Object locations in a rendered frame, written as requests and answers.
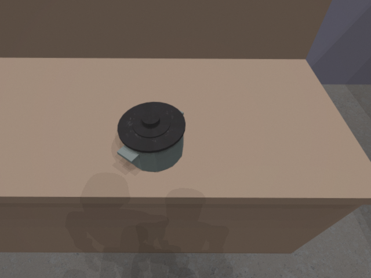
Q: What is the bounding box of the lid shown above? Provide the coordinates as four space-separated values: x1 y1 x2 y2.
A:
118 102 186 153

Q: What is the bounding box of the table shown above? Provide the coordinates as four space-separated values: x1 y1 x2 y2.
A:
0 0 371 254

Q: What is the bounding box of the knob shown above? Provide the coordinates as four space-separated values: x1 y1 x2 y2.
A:
142 112 160 127

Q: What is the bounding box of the pot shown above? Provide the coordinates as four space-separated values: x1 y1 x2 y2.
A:
117 111 184 172

